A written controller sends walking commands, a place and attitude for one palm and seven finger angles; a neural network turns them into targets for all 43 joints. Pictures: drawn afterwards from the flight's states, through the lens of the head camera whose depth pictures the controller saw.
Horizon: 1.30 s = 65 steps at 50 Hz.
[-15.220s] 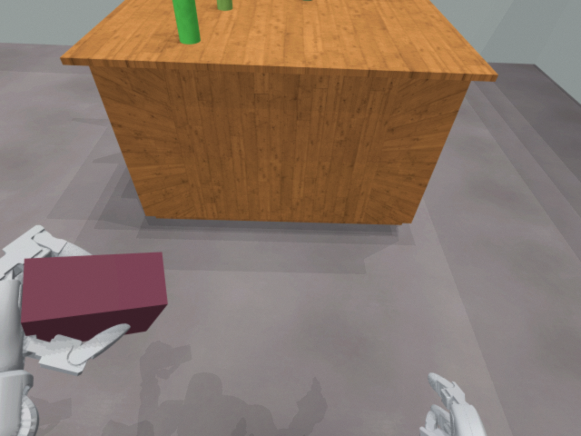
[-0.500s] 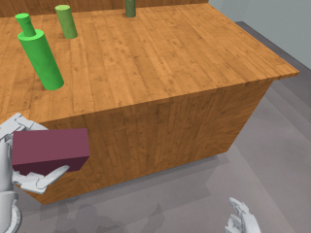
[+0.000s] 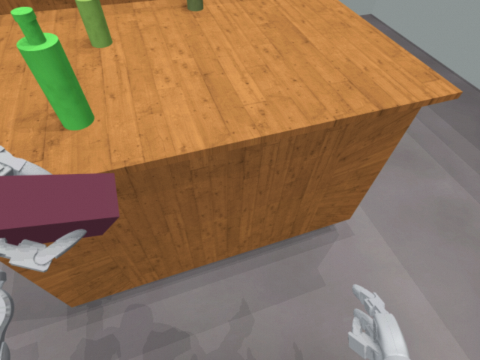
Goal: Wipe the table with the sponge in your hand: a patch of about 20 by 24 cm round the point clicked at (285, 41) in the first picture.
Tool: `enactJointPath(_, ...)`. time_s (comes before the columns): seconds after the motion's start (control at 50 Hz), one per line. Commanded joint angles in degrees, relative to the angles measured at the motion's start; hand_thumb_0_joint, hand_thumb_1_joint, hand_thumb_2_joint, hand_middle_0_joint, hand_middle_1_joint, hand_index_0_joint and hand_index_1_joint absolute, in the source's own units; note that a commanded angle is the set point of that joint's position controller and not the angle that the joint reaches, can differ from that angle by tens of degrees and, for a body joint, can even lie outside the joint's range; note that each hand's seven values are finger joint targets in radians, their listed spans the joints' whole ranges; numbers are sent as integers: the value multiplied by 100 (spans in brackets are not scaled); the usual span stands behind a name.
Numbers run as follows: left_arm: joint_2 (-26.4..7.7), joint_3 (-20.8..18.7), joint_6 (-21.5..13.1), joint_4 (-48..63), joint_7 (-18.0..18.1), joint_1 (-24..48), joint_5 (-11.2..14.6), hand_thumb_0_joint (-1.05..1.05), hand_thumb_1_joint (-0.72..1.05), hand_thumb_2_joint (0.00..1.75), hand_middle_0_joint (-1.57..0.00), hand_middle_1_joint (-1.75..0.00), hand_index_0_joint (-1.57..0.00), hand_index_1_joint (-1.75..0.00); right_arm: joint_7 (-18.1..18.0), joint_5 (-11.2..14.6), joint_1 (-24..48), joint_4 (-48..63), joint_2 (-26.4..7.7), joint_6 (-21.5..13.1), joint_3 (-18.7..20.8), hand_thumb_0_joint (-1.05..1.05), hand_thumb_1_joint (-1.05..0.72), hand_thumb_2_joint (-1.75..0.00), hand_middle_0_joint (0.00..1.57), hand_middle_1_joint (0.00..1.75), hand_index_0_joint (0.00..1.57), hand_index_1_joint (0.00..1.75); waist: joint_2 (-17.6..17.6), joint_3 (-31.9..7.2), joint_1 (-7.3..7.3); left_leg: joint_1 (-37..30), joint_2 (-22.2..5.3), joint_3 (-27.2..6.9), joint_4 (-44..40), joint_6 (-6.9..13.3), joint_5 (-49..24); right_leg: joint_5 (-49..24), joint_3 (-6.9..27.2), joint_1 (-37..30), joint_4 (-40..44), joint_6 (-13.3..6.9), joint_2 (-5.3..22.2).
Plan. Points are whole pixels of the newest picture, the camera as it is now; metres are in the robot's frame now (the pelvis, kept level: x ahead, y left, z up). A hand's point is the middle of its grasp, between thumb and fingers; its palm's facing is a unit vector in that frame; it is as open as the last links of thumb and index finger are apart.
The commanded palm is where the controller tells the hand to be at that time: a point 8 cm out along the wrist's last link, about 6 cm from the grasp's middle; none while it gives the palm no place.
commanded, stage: look again from close up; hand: left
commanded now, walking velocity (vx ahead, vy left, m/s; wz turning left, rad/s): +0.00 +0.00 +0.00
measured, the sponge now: (75, 210) +0.26 +0.25 +0.15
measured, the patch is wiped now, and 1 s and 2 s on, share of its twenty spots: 0.00 0.00 0.00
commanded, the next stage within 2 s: shuffle to correct the standing spot in 0.08 s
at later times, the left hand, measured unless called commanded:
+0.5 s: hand (73, 206) +0.26 +0.25 +0.16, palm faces +0.42 -0.84 -0.34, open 9.8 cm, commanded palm +0.20 +0.28 +0.17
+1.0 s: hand (143, 150) +0.36 +0.18 +0.17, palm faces +0.34 -0.79 -0.50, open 9.8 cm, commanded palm +0.29 +0.22 +0.17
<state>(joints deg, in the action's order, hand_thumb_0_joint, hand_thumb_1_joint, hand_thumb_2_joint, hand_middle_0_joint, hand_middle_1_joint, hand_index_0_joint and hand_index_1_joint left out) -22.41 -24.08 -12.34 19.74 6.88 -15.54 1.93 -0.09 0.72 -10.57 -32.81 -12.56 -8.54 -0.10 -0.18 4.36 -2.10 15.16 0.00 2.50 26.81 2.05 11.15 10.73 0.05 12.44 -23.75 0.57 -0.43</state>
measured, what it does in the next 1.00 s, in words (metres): walks ahead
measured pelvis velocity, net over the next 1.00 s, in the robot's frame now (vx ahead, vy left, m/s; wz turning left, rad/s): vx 0.14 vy -0.06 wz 0.01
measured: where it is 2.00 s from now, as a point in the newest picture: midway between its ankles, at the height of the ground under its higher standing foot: (288, 335)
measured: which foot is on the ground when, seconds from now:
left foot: down 0.00-1.00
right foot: down 0.00-0.74, up 0.76-1.00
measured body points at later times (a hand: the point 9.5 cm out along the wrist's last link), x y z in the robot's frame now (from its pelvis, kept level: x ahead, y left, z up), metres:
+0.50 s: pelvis +0.04 -0.01 -0.01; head +0.05 +0.02 +0.44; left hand +0.23 +0.29 +0.18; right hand +0.23 -0.21 -0.07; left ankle +0.04 +0.09 -0.74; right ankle +0.02 -0.13 -0.74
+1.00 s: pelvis +0.14 -0.06 -0.02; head +0.17 -0.05 +0.43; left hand +0.33 +0.22 +0.19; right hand +0.28 -0.28 -0.11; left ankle +0.04 +0.08 -0.74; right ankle +0.28 -0.16 -0.72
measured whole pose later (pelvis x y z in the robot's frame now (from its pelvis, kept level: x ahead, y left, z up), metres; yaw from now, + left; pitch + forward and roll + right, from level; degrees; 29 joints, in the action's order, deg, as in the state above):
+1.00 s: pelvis +0.14 -0.06 -0.02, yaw +1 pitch -3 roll -2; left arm -25.1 -24.5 -11.8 32.6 5.7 -27.2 1.9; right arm -0.3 0.1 -15.6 -29.8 -10.3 -4.6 -0.7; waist -1.6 7.6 1.1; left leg 4.3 -7.3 2.3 35.7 -2.2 27.4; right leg 5.9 -8.7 27.1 -36.8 -1.9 0.5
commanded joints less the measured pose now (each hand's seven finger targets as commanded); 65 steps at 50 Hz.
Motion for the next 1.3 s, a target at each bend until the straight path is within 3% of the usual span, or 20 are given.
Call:
enactJointPath(0.0,-671,-9,-341,1724,-56,-871,29,0,10,130,-120,-160,-120,-160,3,-1,451,1004,-591,-336,219,0,-90,-90,20,30,20,30,304,-1244,-33,-137,-414,-502,-601,-90,-21,-10,255,-539,249,-95,228)
enactJointPath(0.06,-1377,-826,-354,1759,47,-538,43,0,10,130,-120,-160,-120,-160,-177,-60,525,1037,-627,-249,213,0,-90,-90,20,30,20,30,490,-886,22,-151,-271,-446,-692,-138,499,715,396,-66,621,-110,200)
enactJointPath(0.26,-503,113,-383,1945,-4,376,-22,0,10,130,-120,-160,-120,-160,-201,-126,454,982,-592,-358,138,0,-90,-90,20,30,20,30,-1115,-986,124,-572,-795,-1062,-1213,103,1542,688,-217,76,-363,-187,-177)
enactJointPath(0.4,-658,-115,-191,1731,87,-171,-43,0,10,130,-120,-160,-120,-160,-115,-101,282,944,-562,-117,143,0,-90,-90,20,30,20,30,-417,-1005,139,-409,-815,-938,-262,155,11,123,-187,-81,-287,-333,-74)
enactJointPath(0.66,-1136,-530,-274,2565,241,163,121,0,10,130,-120,-160,-120,-160,-118,6,379,932,-452,65,140,0,-90,-90,20,30,20,30,144,-834,209,264,-203,138,1346,-79,469,-1577,1346,-397,-1030,-1079,1076)
enactJointPath(0.68,-1033,-468,-261,2684,222,45,157,0,10,130,-120,-160,-120,-160,-134,-22,222,893,-506,101,162,0,-90,-90,20,30,20,30,-549,-1025,397,-801,-394,-284,477,158,-432,-1610,470,328,-2122,-705,565)
enactJointPath(0.7,-1019,-516,-291,2823,174,-57,198,0,10,130,-120,-160,-120,-160,-156,-37,183,958,-653,111,237,0,-90,-90,20,30,20,30,-1842,-1127,471,-2039,-1260,-1872,-145,646,-1943,-698,-382,1726,-3697,-148,-261)
enactJointPath(0.72,-1037,-447,-377,2878,111,136,156,0,10,130,-120,-160,-120,-160,-133,-158,241,937,-566,104,262,0,-90,-90,20,30,20,30,-2275,-893,516,-2785,-2111,-3152,-472,1051,-3245,1967,-273,3084,-4781,-151,-400)
enactJointPath(0.74,-1204,-599,-414,2714,111,200,78,0,10,130,-120,-160,-120,-160,-66,-227,127,890,-532,103,274,0,-90,-90,20,30,20,30,-1575,-673,522,-3314,-2295,-3212,-332,1192,-3559,2099,-2,3896,-5207,-275,-288)
enactJointPath(0.8,-922,-506,-253,2325,-24,-200,116,0,10,130,-120,-160,-120,-160,-31,-151,244,864,-699,163,442,0,-90,-90,20,30,20,30,-861,-317,404,-2651,-2255,-2210,-370,1066,-2747,1598,118,4288,-4985,-250,139)
enactJointPath(0.86,-771,-514,-281,2409,-56,-722,72,0,10,130,-120,-160,-120,-160,14,-54,377,1024,-603,122,353,0,-90,-90,20,30,20,30,-1348,-259,190,-778,-1436,-244,-596,475,-2261,130,-624,1973,-2550,-225,286)
enactJointPath(0.96,-1002,-776,-168,2144,27,-1247,101,0,10,130,-120,-160,-120,-160,-134,23,396,1155,-518,99,223,0,-90,-90,20,30,20,30,-558,-1276,-30,305,-1068,399,1699,166,-1800,-917,-1233,-1639,-829,-241,-281)
enactJointPath(0.98,-1182,-861,-147,2230,58,-1080,85,0,10,130,-120,-160,-120,-160,-135,57,328,1138,-505,141,258,0,-90,-90,20,30,20,30,321,-1591,-45,750,-699,479,3032,65,-833,-613,-637,-2132,-525,-464,214)
enactJointPath(1.0,-1459,-1099,-161,2264,87,-897,65,0,10,130,-120,-160,-120,-160,-125,59,324,1180,-397,151,300,0,-90,-90,20,30,20,30,1707,-1918,-35,1835,-99,356,4750,-66,1791,-452,1702,-2507,-123,-1111,1555)
enactJointPath(1.02,-1667,-1348,-261,2502,130,-534,65,0,10,130,-120,-160,-120,-160,-145,-16,320,1147,-481,151,297,0,-90,-90,20,30,20,30,2000,-1883,-27,2055,-217,-201,5557,-74,2479,908,2843,-1731,546,-1407,2121)
enactJointPath(1.06,-1397,-1010,-213,2457,112,-326,116,0,10,130,-120,-160,-120,-160,-116,5,305,863,-585,213,296,0,-90,-90,20,30,20,30,1323,-977,55,2146,-554,-341,5336,-202,2352,2783,2865,-490,1079,-1521,2097)
enactJointPath(1.2,-947,-330,-117,2821,152,83,110,0,10,130,-120,-160,-120,-160,-195,-131,277,743,-403,187,103,0,-90,-90,20,30,20,30,-169,-1134,355,-1200,-20,758,871,-269,1187,3358,-28,1812,116,-815,920)
enactJointPath(1.22,-875,-271,-156,2890,153,198,110,0,10,130,-120,-160,-120,-160,-237,-145,193,823,-495,122,147,0,-90,-90,20,30,20,30,-758,-973,361,-1232,-401,20,203,-94,1848,3304,-224,2053,-794,-614,637)
enactJointPath(1.26,-959,-393,-327,2927,204,415,20,0,10,130,-120,-160,-120,-160,-240,-107,330,999,-624,68,182,0,-90,-90,20,30,20,30,-2405,-159,400,-650,-2735,-3904,-2095,1007,3595,2132,-271,2958,-4025,-171,-172)
enactJointPath(1.28,-1203,-508,-413,2984,153,607,-80,0,10,130,-120,-160,-120,-160,-187,-163,472,973,-450,29,163,0,-90,-90,20,30,20,30,-1532,-136,267,-550,-2711,-3822,-1984,1093,2965,1399,300,2960,-4489,-234,85)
